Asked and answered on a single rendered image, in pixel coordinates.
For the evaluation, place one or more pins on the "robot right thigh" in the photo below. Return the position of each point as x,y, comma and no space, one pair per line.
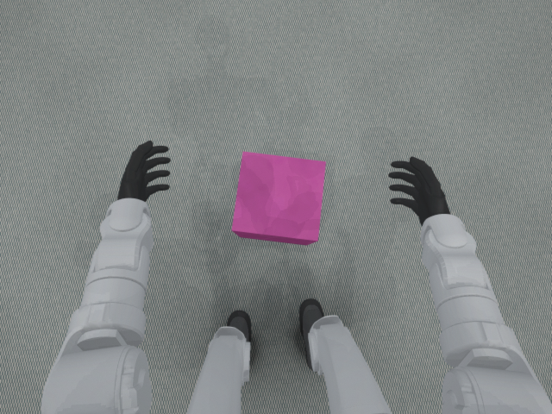
351,386

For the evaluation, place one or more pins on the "robot left hand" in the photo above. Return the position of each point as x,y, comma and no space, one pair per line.
135,179

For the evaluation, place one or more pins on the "right robot upper arm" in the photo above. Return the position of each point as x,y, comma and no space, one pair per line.
478,390

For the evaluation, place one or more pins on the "robot right hand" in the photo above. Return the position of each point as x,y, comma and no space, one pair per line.
429,198

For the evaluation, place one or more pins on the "left robot upper arm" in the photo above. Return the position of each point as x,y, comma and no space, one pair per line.
100,381

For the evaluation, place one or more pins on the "right robot forearm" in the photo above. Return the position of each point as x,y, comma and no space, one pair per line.
473,331

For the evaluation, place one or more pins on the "robot left foot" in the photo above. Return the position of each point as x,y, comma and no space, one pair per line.
241,320

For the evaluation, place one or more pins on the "left robot forearm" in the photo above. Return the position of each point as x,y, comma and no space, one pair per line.
111,311

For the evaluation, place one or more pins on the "carton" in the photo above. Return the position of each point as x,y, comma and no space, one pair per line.
279,199

